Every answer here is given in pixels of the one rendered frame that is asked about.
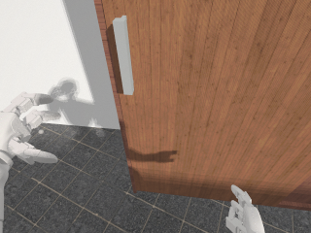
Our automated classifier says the handle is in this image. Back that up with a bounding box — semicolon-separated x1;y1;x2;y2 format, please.
112;16;134;95

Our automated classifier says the robot left hand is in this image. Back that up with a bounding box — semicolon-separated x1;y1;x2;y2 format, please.
0;91;61;165

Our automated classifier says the left robot forearm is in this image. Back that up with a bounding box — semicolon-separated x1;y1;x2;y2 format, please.
0;150;14;233

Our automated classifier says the robot right hand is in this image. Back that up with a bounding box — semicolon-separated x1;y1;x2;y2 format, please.
225;184;265;233

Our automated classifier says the wardrobe door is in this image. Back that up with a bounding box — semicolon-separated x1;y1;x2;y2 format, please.
283;175;311;204
102;0;311;207

